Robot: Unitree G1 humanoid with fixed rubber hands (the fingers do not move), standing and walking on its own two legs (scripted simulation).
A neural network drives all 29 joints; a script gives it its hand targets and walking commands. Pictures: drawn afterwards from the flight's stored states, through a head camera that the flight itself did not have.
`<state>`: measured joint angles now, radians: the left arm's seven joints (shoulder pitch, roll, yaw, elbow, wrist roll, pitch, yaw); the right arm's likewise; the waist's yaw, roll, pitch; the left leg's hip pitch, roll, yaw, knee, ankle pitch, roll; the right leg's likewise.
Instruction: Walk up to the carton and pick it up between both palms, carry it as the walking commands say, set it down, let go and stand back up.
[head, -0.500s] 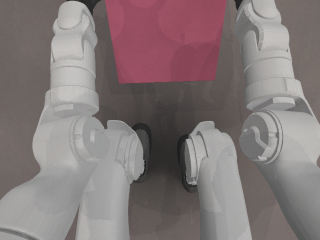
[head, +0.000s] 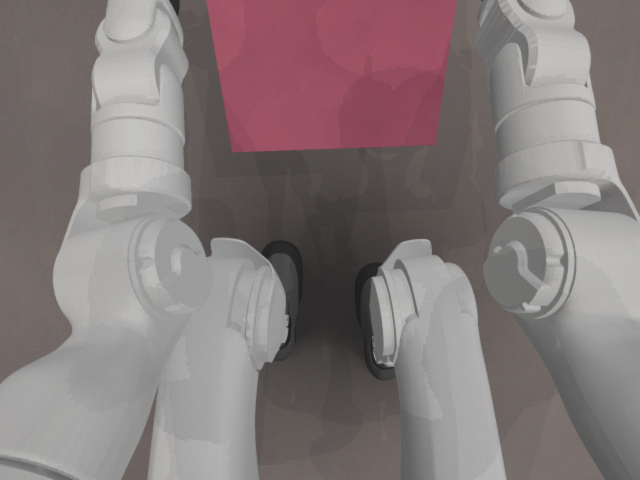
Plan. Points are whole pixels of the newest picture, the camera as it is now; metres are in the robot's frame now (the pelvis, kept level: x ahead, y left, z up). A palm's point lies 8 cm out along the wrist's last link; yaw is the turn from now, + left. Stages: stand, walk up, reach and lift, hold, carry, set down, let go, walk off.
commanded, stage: set down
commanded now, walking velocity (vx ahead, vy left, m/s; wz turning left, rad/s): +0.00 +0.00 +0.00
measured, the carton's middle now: (326, 12) +0.56 +0.01 -0.24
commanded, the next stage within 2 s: none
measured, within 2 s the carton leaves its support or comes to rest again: rests again in 0.76 s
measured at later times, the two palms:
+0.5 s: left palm out of the picture +0.55 +0.16 -0.17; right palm out of the picture +0.57 -0.14 -0.15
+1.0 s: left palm (126, 42) +0.52 +0.22 -0.21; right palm (454, 34) +0.53 -0.12 -0.20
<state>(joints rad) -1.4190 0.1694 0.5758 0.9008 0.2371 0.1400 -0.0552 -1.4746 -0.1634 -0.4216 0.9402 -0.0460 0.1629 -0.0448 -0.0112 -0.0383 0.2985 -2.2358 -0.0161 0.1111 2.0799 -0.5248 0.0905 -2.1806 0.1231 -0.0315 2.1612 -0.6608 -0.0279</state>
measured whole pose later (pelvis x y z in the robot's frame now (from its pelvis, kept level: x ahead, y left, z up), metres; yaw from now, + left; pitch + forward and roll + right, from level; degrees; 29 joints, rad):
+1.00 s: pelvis -0.01 +0.00 -0.03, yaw -1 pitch +33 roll +0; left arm -1.43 0.38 0.28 1.15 -0.08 0.03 0.09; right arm -1.43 -0.21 -0.14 1.04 0.06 0.08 -0.15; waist 0.01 -0.04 0.45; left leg -2.24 -0.01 0.11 2.18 -0.51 0.09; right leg -2.18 0.12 -0.05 2.26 -0.65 -0.02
